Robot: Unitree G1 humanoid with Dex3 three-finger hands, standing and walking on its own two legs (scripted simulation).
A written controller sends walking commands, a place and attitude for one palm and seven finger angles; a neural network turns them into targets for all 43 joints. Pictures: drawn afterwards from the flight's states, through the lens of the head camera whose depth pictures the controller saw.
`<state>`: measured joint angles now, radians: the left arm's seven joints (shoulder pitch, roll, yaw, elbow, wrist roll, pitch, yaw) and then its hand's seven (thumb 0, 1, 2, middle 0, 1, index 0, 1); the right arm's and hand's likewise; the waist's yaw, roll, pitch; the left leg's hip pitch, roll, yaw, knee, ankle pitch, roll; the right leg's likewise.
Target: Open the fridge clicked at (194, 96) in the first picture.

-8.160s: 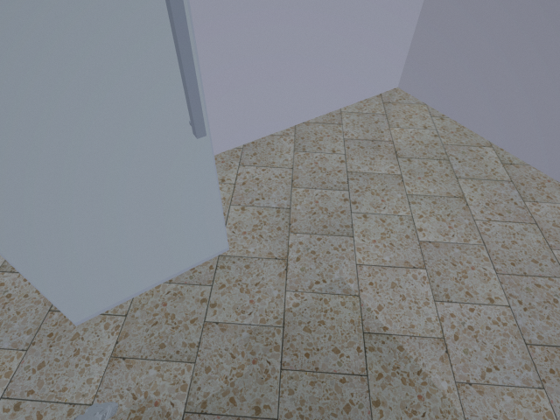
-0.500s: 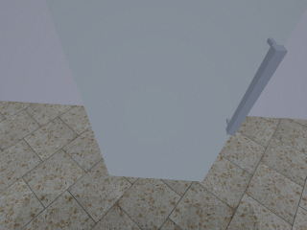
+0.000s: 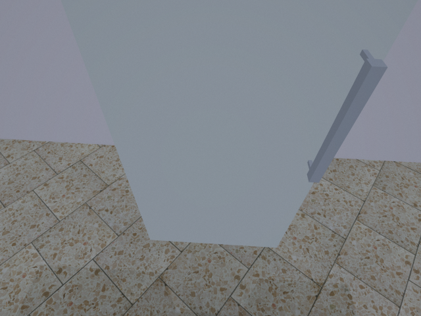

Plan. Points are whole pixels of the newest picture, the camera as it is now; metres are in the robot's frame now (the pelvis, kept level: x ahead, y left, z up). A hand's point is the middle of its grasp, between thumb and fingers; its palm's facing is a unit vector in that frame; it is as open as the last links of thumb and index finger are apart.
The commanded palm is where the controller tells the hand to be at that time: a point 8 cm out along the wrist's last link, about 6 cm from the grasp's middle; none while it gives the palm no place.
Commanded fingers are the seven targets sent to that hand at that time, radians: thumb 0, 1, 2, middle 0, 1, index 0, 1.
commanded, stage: look again from close up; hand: right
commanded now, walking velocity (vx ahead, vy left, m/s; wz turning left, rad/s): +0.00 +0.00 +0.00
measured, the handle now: (334, 126) +0.50 -0.25 +0.09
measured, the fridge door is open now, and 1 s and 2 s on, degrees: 0 0 0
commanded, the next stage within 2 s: shuffle to correct the standing spot in 0.04 s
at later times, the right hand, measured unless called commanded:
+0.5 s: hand out of the picture -0.03 -0.21 -0.19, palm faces +0.12 +0.97 -0.20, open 7.4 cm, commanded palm none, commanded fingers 0.00 -0.90 -0.90 0.20 0.30 0.20 0.30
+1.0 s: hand out of the picture +0.12 -0.23 -0.18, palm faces +0.02 +0.97 -0.23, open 7.3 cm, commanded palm none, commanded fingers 0.00 -0.90 -0.90 0.20 0.30 0.20 0.30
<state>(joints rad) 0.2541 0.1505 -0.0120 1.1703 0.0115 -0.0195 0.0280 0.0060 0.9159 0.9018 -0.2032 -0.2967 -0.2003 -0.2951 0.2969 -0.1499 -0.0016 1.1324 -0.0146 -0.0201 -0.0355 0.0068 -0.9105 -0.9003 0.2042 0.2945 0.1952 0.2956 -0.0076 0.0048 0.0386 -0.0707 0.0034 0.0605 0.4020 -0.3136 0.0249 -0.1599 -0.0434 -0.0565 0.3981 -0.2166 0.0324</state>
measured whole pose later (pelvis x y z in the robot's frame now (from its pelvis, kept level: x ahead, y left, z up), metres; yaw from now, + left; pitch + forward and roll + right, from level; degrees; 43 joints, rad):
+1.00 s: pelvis +0.04 -0.05 -0.01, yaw +0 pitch -2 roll -2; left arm 0.28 0.11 0.02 1.11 0.01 -0.01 0.04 0.01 0.92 0.90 -0.21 -0.30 -0.20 -0.30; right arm 0.16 -0.16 -0.04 1.03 -0.02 0.01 -0.04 0.01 -0.92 -0.90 0.20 0.29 0.19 0.30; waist 0.02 0.01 0.09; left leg -0.26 0.04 0.05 0.56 -0.25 0.01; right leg -0.17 0.01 -0.15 0.50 -0.31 -0.04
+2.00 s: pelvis +0.07 -0.05 +0.00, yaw -2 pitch -1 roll +0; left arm 0.30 0.10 -0.02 1.17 0.01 -0.04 0.04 0.01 0.92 0.90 -0.20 -0.30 -0.20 -0.30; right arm 0.30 -0.12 0.00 1.15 -0.01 -0.02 -0.04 0.01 -0.92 -0.90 0.20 0.29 0.19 0.30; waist -0.01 0.02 0.04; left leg -0.16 0.02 0.09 0.40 -0.23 0.01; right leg -0.09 0.00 -0.11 0.36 -0.26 -0.02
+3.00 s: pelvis +0.06 -0.04 +0.00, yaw +0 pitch -1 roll -1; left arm 0.33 0.15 -0.03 1.11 0.01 -0.03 0.02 0.01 0.92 0.90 -0.20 -0.30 -0.20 -0.30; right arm 0.28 -0.14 0.02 1.11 -0.01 -0.02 -0.04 0.01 -0.92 -0.90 0.20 0.29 0.19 0.30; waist 0.01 -0.04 0.03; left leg -0.20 0.01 0.07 0.49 -0.26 0.03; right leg -0.12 -0.01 -0.13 0.43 -0.29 -0.02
